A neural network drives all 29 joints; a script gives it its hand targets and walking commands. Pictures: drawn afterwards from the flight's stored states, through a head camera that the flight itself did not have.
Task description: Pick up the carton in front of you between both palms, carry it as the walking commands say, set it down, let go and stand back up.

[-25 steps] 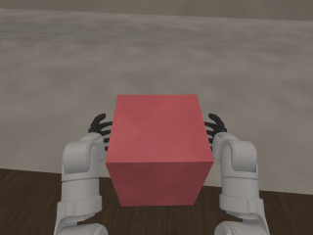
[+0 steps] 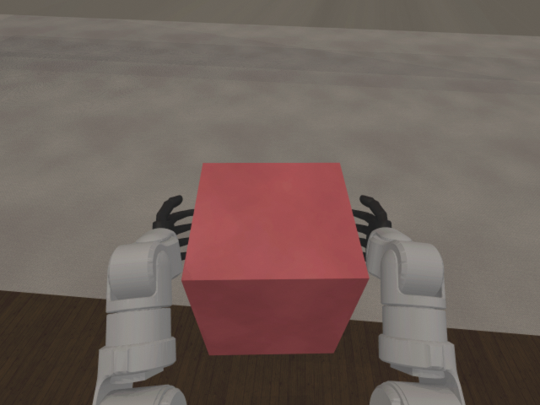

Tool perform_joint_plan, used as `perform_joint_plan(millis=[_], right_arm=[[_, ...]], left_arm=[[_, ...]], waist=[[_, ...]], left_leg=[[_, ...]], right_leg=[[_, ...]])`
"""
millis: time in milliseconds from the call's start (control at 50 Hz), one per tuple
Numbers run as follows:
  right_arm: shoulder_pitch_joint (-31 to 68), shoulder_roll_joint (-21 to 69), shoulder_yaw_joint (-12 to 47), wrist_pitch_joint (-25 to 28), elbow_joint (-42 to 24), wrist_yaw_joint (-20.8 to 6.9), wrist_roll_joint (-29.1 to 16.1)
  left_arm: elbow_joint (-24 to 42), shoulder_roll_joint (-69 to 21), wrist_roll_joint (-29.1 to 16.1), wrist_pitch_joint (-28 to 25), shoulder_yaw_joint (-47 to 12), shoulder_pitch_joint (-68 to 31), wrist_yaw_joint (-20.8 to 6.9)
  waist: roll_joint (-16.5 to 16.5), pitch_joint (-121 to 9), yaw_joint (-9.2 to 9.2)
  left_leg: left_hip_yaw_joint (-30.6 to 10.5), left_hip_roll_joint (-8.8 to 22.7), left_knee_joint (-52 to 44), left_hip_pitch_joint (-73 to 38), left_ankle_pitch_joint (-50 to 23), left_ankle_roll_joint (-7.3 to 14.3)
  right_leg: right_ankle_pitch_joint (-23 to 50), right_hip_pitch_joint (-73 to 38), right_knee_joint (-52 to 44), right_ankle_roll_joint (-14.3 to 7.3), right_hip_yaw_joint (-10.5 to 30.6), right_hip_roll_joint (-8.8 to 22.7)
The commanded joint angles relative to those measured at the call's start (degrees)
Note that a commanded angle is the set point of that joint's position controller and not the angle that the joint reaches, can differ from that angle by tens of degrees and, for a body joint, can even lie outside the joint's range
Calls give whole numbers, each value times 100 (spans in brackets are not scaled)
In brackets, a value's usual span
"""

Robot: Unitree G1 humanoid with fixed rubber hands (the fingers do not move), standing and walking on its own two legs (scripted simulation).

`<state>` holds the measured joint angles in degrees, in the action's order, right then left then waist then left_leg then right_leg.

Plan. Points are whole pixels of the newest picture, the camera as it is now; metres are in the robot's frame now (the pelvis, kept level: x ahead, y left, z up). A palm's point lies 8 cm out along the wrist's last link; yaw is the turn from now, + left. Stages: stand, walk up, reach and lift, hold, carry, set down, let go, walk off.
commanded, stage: carry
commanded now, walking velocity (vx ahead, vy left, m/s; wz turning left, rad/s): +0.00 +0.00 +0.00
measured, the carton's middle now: (271, 263) +0.34 +0.00 +0.05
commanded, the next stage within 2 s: none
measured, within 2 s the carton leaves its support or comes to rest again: neither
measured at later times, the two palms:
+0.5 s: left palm (135, 209) +0.40 +0.22 +0.11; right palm (320, 197) +0.42 -0.08 +0.12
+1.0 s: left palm (187, 143) +0.68 +0.19 +0.05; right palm (314, 144) +0.69 -0.11 +0.05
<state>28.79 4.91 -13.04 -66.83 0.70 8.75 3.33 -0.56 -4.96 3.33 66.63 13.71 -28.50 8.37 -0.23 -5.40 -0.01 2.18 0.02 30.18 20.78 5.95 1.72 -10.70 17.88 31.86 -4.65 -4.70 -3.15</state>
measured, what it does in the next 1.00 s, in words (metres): goes down: left foot, then right foot 0.04 m lower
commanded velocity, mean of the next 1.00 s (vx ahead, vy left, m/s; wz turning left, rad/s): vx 0.47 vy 0.00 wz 0.00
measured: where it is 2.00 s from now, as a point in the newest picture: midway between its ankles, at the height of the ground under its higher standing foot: (250, 272)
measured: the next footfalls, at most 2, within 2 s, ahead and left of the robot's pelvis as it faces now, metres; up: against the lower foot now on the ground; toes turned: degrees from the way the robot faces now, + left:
left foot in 0.48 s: +0.14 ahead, +0.13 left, -0.01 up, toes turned +5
right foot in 0.94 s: +0.48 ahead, -0.01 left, -0.04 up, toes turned -2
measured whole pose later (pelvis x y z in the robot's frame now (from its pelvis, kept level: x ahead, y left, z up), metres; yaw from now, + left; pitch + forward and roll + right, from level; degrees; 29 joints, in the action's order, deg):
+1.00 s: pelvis +0.35 +0.05 -0.06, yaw +2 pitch +4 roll +0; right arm 28.4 2.7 -11.9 -62.5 -0.5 8.7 -0.3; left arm 4.1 -7.6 5.7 63.2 13.7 -26.8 8.3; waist -1.4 -3.2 2.4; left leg 1.2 -2.0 63.4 13.4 31.4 2.6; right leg -3.6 30.2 33.8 -6.4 -7.3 -2.7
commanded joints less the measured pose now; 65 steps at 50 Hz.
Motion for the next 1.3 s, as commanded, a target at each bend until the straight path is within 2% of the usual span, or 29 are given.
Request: perform_joint_plan(millis=[0, 80, 140, 180, 200, 240, 300, 400, 440, 460, 480, 500, 520, 560, 600, 640, 760, 820, 860, 900, 920, 940, 960, 980, 1020, 1040, 1120, 1200, 1280], right_arm=[[3804, 5067, 3621, 125, -524, -639, -1631], [3798, 5074, 3627, 126, -527, -639, -1633], [3900, 5098, 3645, 123, -549, -642, -1650], [4000, 5088, 3646, 130, -499, -639, -1646], [4008, 5074, 3645, 136, -462, -637, -1650], [4017, 5055, 3617, 145, -395, -629, -1668], [3825, 5054, 3552, 159, -363, -609, -1650], [3502, 4938, 3377, 156, -352, -580, -1419], [3333, 4871, 3300, 153, -298, -575, -1301], [3169, 4825, 3240, 151, -219, -574, -1254], [3021, 4669, 3174, 167, -164, -557, -1169], [2956, 4588, 3117, 173, -114, -541, -1092], [3142, 4614, 3185, 206, -282, -546, -1126], [3575, 4912, 3504, 312, -711, -616, -1377], [4049, 5185, 3820, 427, -1148, -683, -1706], [4225, 5295, 4067, 491, -1468, -723, -1970], [3490, 4967, 4268, 404, -1429, -758, -2176], [3243, 4900, 4255, 383, -1181, -812, -2148], [3272, 4934, 4260, 395, -1045, -847, -2153], [3369, 4994, 4259, 398, -900, -871, -2161], [3394, 4978, 4225, 404, -817, -866, -2129], [3371, 5060, 4197, 384, -680, -856, -2036], [3204, 5069, 4109, 355, -509, -816, -1973], [3277, 5022, 4099, 380, -666, -773, -1944], [3620, 5479, 4113, 496, -844, -744, -1913], [3629, 5601, 4085, 558, -888, -742, -1844], [3237, 5672, 4131, 802, -976, -718, -1580], [2793, 5339, 4194, 937, -1098, -655, -1374], [2752, 5008, 4257, 927, -1389, -637, -1411]], left_arm=[[546, -5053, -1668, -99, -3646, -3847, -664], [541, -5050, -1674, -99, -3645, -3847, -665], [520, -5045, -1646, -99, -3640, -3858, -662], [522, -5006, -1602, -106, -3619, -3921, -651], [519, -4966, -1589, -114, -3623, -3939, -645], [551, -4906, -1603, -141, -3633, -3932, -619], [749, -5011, -1800, -176, -3807, -4073, -611], [831, -5208, -2060, -215, -4020, -4095, -664], [745, -5235, -2077, -222, -4050, -3973, -675], [679, -5228, -2050, -229, -4056, -3900, -674], [639, -5248, -2037, -205, -4021, -3866, -679], [519, -5232, -2002, -193, -3985, -3900, -677], [506, -5280, -1992, -225, -3992, -4011, -678], [515, -5490, -1988, -276, -4000, -4019, -686], [687, -5593, -2008, -340, -4045, -4043, -680], [912, -5563, -1953, -400, -4072, -4028, -635], [1093, -4878, -1421, -320, -3900, -3145, -446], [1052, -4637, -1207, -264, -3780, -2903, -457], [1003, -4533, -1125, -245, -3690, -2866, -492], [814, -4415, -1032, -256, -3556, -2656, -519], [765, -4396, -974, -267, -3486, -2579, -543], [656, -4285, -922, -268, -3391, -2607, -554], [469, -4210, -946, -274, -3370, -2621, -522], [465, -4528, -1101, -320, -3543, -2448, -561], [910, -5126, -1502, -440, -3895, -3138, -701], [1099, -5413, -1728, -515, -4131, -3507, -771], [1376, -5778, -2196, -784, -4607, -3831, -950], [1327, -5534, -2220, -900, -4703, -3332, -967], [1413, -5225, -2197, -895, -4702, -3115, -920]], waist=[[29, -2061, -4], [40, -2100, -3], [267, -1828, -53], [537, -1307, -141], [647, -1074, -222], [609, -1090, -366], [601, -1560, -418], [752, -1674, -417], [555, -1844, -217], [294, -2102, 9], [-754, -2300, 234], [-1545, -2017, 261], [-1223, -1979, 307], [-433, -1763, 328], [-546, -1711, 261], [-634, -1775, 281], [-644, -1725, 507], [-658, -1571, 626], [-717, -1573, 493], [-584, -1997, 23], [-180, -2286, -167], [867, -2633, 1], [1808, -3194, -270], [1349, -3003, -348], [394, -2329, -269], [247, -2219, -227], [437, -2236, -144], [533, -2187, -308], [533, -1934, -502]], left_leg=[[-676, 755, -195, -848, -758, 245], [-646, 706, -227, -852, -457, 258], [-383, 366, -1, -468, 1371, 270], [-9, 37, 622, 513, 1946, 254], [145, -7, 837, 976, 1932, 235], [25, 87, 1156, 1480, 1763, 238], [71, 57, 1249, 1564, 1527, 191], [358, -191, 463, 887, 1257, 147], [548, -267, -559, -565, 558, 230], [123, 92, -687, -1820, 360, 368], [-1819, 1345, -918, -2952, 745, 848], [-3284, 2282, -991, -3513, -201, 1314], [-3246, 2244, -657, -3581, -514, 1512], [-2551, 1917, -630, -3201, -852, 1275], [-1845, 1561, -742, -2831, -1252, 1011], [-1450, 1384, -810, -2689, -1628, 973], [-816, 929, -479, -3089, -3160, 882], [-570, 744, -300, -3075, -3223, 751], [-412, 752, 92, -2784, -3275, 594], [12, 628, 1485, -2199, -3288, 339], [106, 485, 2613, -1132, -1636, 221], [91, 92, 3595, 402, 2354, 108], [-273, -481, 5289, 1963, 2981, -43], [-482, -170, 5341, 2327, 2549, 69], [-427, 90, 4811, 2262, 1937, 71], [-427, 245, 4534, 2083, 1763, 67], [-252, 388, 3628, 1990, 1420, -65], [-47, 381, 2622, 2493, 580, -90], [240, 140, 1286, 2229, -496, 51]], right_leg=[[1493, -653, -506, -22, 987, 1156], [1121, -652, -559, -49, 973, 1132], [-1183, -512, -1080, -297, 1306, 1221], [-2558, -734, -1639, -638, 2096, 1613], [-2453, -933, -1743, -823, 2415, 1891], [-1229, -1432, -1660, -1036, 2666, 2087], [711, -2134, -1209, -1000, 2241, 1962], [1049, -1925, -747, -762, 1607, 1643], [877, -1117, -47, -436, 947, 1330], [818, -294, 673, -144, 610, 1115], [-212, 1185, 1974, 236, 121, 588], [-2236, 2677, 2792, 336, 67, 99], [-2481, 3031, 3293, 205, 461, 384], [-1850, 3240, 3431, 216, 515, 631], [-1122, 2953, 3050, 346, 425, 718], [-671, 2720, 2716, 429, 335, 629], [773, 2569, 946, 256, 23, 343], [1604, 1989, -209, 121, -200, 141], [2075, 1063, -759, -34, -210, 87], [2231, -672, -1072, -87, -394, 49], [2179, -1917, -757, -42, 152, 616], [4120, -3287, 362, -128, 1841, 2037], [2243, -4368, -147, -1341, 3787, 2839], [765, -3923, -576, -1263, 3903, 2528], [829, -2720, -849, -904, 3021, 2049], [991, -2246, -934, -887, 2731, 2005], [1613, -1849, -968, -888, 2030, 1743], [3225, -2497, -764, -788, 1584, 1612], [3788, -2725, -589, -578, 1094, 1245]])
